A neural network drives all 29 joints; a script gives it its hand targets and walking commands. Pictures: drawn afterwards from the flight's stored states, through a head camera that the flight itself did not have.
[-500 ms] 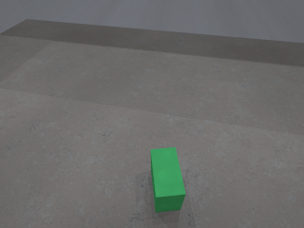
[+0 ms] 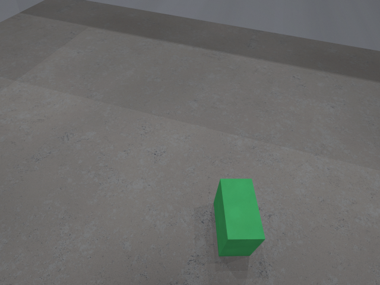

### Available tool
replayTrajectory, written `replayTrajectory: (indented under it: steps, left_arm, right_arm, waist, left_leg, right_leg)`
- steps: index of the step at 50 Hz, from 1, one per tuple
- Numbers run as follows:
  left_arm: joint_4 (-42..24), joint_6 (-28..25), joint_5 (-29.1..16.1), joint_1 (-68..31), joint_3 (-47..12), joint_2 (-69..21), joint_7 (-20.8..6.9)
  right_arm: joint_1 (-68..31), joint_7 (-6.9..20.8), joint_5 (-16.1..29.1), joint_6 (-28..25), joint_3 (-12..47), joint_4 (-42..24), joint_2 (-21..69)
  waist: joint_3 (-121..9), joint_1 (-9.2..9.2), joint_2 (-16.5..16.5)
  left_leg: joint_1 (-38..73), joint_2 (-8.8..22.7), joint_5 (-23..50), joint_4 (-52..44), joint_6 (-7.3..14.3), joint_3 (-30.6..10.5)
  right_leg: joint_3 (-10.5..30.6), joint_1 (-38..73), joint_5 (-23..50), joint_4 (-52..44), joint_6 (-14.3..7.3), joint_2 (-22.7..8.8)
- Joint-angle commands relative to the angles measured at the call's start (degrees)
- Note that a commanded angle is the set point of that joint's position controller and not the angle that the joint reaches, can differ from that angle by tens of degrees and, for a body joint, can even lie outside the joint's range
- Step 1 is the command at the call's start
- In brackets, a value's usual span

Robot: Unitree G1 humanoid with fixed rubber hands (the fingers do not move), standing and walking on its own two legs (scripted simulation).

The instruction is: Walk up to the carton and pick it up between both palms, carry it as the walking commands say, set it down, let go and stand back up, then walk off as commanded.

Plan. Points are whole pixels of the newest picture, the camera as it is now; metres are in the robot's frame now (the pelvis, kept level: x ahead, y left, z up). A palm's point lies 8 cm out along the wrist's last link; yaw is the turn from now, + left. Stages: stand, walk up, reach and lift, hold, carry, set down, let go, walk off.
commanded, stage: walk off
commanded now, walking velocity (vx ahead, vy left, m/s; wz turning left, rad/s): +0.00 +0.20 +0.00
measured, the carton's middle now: (235, 217) +0.52 -0.21 -0.63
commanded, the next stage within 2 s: none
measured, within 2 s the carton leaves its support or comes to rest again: neither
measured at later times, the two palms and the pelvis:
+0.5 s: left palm out of the picture -0.01 +0.36 -0.11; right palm out of the picture +0.09 -0.14 -0.12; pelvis +0.01 +0.10 +0.02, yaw +2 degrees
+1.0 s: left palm out of the picture +0.02 +0.45 -0.11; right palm out of the picture +0.08 -0.02 -0.13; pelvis +0.02 +0.21 +0.02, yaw +1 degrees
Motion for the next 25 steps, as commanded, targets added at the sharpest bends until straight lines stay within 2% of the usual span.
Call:
replayTrajectory:
  steps: [1, 2, 3, 4, 5, 6, 7, 8, 9, 10, 11, 12, 13, 14, 15, 16, 17, 18, 19, 20, 21, 22, 23, 24, 25]
  left_arm:
    - [-7.34, -1.11, -0.31, -4.26, 0.69, 4.31, 0.13]
    - [-4.93, -1.35, -0.02, -0.14, 0.45, 4.56, -0.18]
    - [-5.33, -1.54, 0.47, 0.2, -0.14, 2.42, -0.2]
    - [-2.84, -1.28, 0.9, 4.85, -0.25, 1.85, 0.59]
    - [-3.24, -1.13, 0.38, 2.75, -0.15, 3.14, 0.88]
    - [-4.63, -1.66, -0.01, 2.81, -0.75, 0.86, 1.38]
    - [-2.9, -1.57, 0.11, 5.51, -0.71, 1.27, 1.32]
    - [-2.76, -1.91, -0.38, 8.66, -1.82, -2.6, 1.89]
    - [-2.42, -2.41, 0.11, 7.68, -1.48, 0.48, 2.19]
    - [-2.45, -2.92, 1.38, 11.63, -0.64, 7.03, 1.85]
    - [-2.73, -2.21, 1.77, 10.11, 1.73, 15.25, 2.29]
    - [-1.51, -2.0, 1.72, 11.87, 0.59, 8.63, 2.0]
    - [-1.5, -2.8, 0.8, 9.4, -0.25, 6.81, 2.02]
    - [-2.78, -2.78, 1.07, 3.92, -0.28, 5.42, 1.95]
    - [-4.8, -3.57, 0.82, 0.66, -0.47, 7.47, 2.02]
    - [-4.72, -3.74, 0.47, -2.08, -0.02, 9.28, 1.45]
    - [-5.05, -3.59, 0.61, -2.03, 0.29, 8.48, 1.29]
    - [-3.93, -3.25, 1.03, -0.05, -0.46, 5.38, 0.4]
    - [-4.94, -3.14, 1.02, -3.66, 0.37, 6.48, -0.22]
    - [-5.27, -3.36, 1.39, -1.43, 1.65, 10.59, 0.02]
    - [-3.45, -3.13, 1.49, -1.04, 0.83, 5.61, -0.04]
    - [-2.1, -3.0, 0.77, 2.2, 0.84, 5.43, 0.9]
    - [-3.16, -2.59, 1.0, 0.5, 2.58, 11.25, 0.37]
    - [-3.13, -2.38, 0.87, 0.48, 2.49, 11.86, 0.13]
    - [-3.14, -1.75, 0.56, -0.06, 3.13, 11.78, 0.31]
  right_arm:
    - [2.16, -1.99, 0.24, 0.04, -2.17, -2.04, -12.39]
    - [0.86, -2.41, -0.03, 0.43, -1.08, -2.99, -9.47]
    - [-1.35, -3.12, -0.71, 0.39, -1.29, -2.43, -10.49]
    - [0.9, -3.37, -0.69, 0.72, -0.33, -3.65, -6.57]
    - [0.62, -2.62, -0.25, 0.7, -0.58, -3.12, -8.31]
    - [-0.94, -2.1, -0.18, 1.03, -0.2, -3.88, -7.75]
    - [-0.04, -2.1, 0.2, 1.31, 0.37, -3.46, -6.05]
    - [0.79, -2.62, 0.24, 1.05, 0.45, -1.88, -6.43]
    - [-0.17, -2.49, 1.6, 1.8, 0.47, -2.02, -5.26]
    - [1.09, -2.26, 1.98, 1.56, 1.26, -3.92, -1.47]
    - [-5.0, -1.82, 0.48, 2.08, 0.76, -6.5, -3.37]
    - [-2.78, -2.24, -0.21, 2.24, -0.43, -5.27, -8.2]
    - [-3.87, -1.71, 0.32, 1.55, -0.93, -5.56, -6.2]
    - [1.19, -2.69, 0.35, 1.27, -2.38, -2.12, -8.78]
    - [1.29, -2.17, 1.01, 1.24, -2.72, -3.05, -9.93]
    - [3.9, -1.49, 0.26, 1.07, -2.81, -1.53, -8.14]
    - [5.93, -0.94, -0.17, 1.45, -2.84, -1.12, -7.49]
    - [6.07, -0.13, 0.71, 1.66, -2.28, -1.01, -5.46]
    - [5.02, 0.78, 1.08, 1.28, -2.53, -2.21, -6.44]
    - [1.29, 0.64, 1.7, 1.56, -1.27, -4.1, -1.63]
    - [-1.9, 1.57, 1.36, 1.99, -0.42, -5.49, 0.51]
    - [0.65, 0.62, 0.37, 2.17, -0.16, -4.89, -0.59]
    - [-0.81, 1.55, 1.01, 1.89, -0.45, -4.94, -1.01]
    - [-2.58, 1.19, -0.08, 1.79, -1.02, -4.57, -3.57]
    - [-0.49, 1.18, -0.25, 1.45, -0.72, -4.61, -0.9]
  waist:
    - [-3.58, -3.64, 21.87]
    - [-4.18, -1.13, 14.38]
    - [-2.94, 0.36, 15.6]
    - [-4.71, -2.25, 13.98]
    - [-4.14, -1.97, 15.39]
    - [-5.32, -0.49, 13.38]
    - [-5.29, -0.95, 9.81]
    - [-4.36, 1.62, 11.2]
    - [-4.13, 1.27, 9.03]
    - [-4.18, 2.96, -7.4]
    - [-2.0, 4.49, -15.97]
    - [-1.57, 3.59, -9.42]
    - [0.52, 1.79, -2.36]
    - [1.97, -1.02, 2.45]
    - [2.51, -2.68, -4.0]
    - [1.17, -3.8, -3.44]
    - [-1.82, -2.71, -2.58]
    - [-1.31, -2.99, -8.04]
    - [-2.27, -2.95, -9.1]
    - [-3.28, -0.57, -14.22]
    - [-1.27, -0.14, -15.08]
    - [-1.25, 0.5, -13.09]
    - [-3.63, 1.08, -12.14]
    - [-3.33, 1.97, -9.72]
    - [-2.85, -0.12, -9.52]
  left_leg:
    - [1.09, 11.47, 13.59, -17.69, 11.75, -11.22]
    - [1.01, 10.47, 16.33, -16.26, 11.79, -9.22]
    - [2.2, 10.94, 18.35, -14.6, 10.66, -8.6]
    - [4.79, 10.25, 18.82, -14.04, 12.06, -10.15]
    - [-0.57, 10.27, 21.41, -13.68, 12.62, -11.66]
    - [1.21, 9.01, 20.25, -13.04, 11.91, -9.57]
    - [2.71, 8.31, 21.45, -10.59, 11.56, -9.32]
    - [2.88, 7.36, 20.42, -7.93, 10.13, -8.21]
    - [-7.27, 5.38, 16.04, -2.73, 7.69, -6.51]
    - [-20.38, 0.88, -1.89, 8.33, 3.16, -3.18]
    - [-21.85, -3.13, -17.77, 21.22, 1.23, -4.74]
    - [-19.07, -3.5, -14.9, 31.34, 1.06, -10.06]
    - [-19.34, -0.44, -11.66, 34.78, 0.25, -13.21]
    - [-16.41, -2.27, -8.15, 34.19, -0.49, -13.0]
    - [-16.23, -1.14, -7.64, 35.11, -0.92, -13.59]
    - [-15.79, -2.49, -6.26, 34.79, -1.28, -11.16]
    - [-12.22, -2.63, -3.87, 31.31, -2.67, -9.28]
    - [-14.24, -3.01, -3.39, 28.78, -3.46, -6.25]
    - [-13.26, -3.02, -4.53, 24.13, -4.14, -7.08]
    - [-11.12, -0.19, -6.01, 16.89, -4.87, -5.75]
    - [-8.65, 0.0, -5.35, 14.09, -4.45, -2.0]
    - [-7.01, -0.85, -5.61, 9.07, -3.98, 0.12]
    - [-2.47, -1.15, -6.09, 6.32, -3.28, 0.65]
    - [-4.26, -3.45, -7.15, 1.98, -3.4, 4.11]
    - [-0.67, -2.43, -4.13, -4.13, -2.35, 4.7]
  right_leg:
    - [-1.7, -7.18, -1.51, 15.11, -1.63, 4.74]
    - [-2.9, -6.06, 0.64, 11.19, -1.45, 3.26]
    - [-2.89, -5.19, -0.37, 2.41, -2.08, 1.4]
    - [-6.28, -1.34, -1.79, -1.16, -1.68, 4.03]
    - [-4.9, 1.76, 1.15, 0.14, -2.29, 3.85]
    - [-3.9, 2.68, 2.23, -5.54, -3.05, 3.0]
    - [-6.88, 5.43, 6.1, -14.8, -2.83, 4.59]
    - [-7.66, 8.42, 15.22, -23.91, -2.65, 4.24]
    - [-4.36, 18.54, 21.18, -31.23, -3.11, 2.23]
    - [14.6, 26.66, 20.04, -38.89, -5.62, -13.18]
    - [25.67, 19.17, 37.81, -37.79, -14.66, -24.22]
    - [23.35, 16.78, 49.42, -35.24, -16.42, -23.54]
    - [18.72, 10.66, 47.66, -36.0, -16.92, -23.31]
    - [11.29, 8.99, 43.02, -34.75, -13.32, -17.54]
    - [9.41, 6.7, 46.44, -35.06, -12.72, -18.18]
    - [4.79, 7.48, 43.88, -34.16, -10.77, -13.65]
    - [1.53, 9.16, 40.94, -33.79, -10.11, -12.07]
    - [0.74, 11.61, 46.35, -30.47, -9.74, -11.35]
    - [-1.85, 12.92, 45.03, -31.0, -8.61, -9.24]
    - [-1.38, 13.84, 38.92, -32.34, -7.87, -9.45]
    - [-3.08, 11.44, 32.65, -34.13, -7.05, -7.79]
    - [-1.89, 12.98, 38.99, -32.18, -8.41, -10.23]
    - [-2.08, 11.35, 42.95, -29.84, -6.89, -8.89]
    - [-2.22, 13.61, 43.37, -28.13, -7.0, -8.92]
    - [-1.43, 10.94, 41.41, -27.37, -6.81, -11.2]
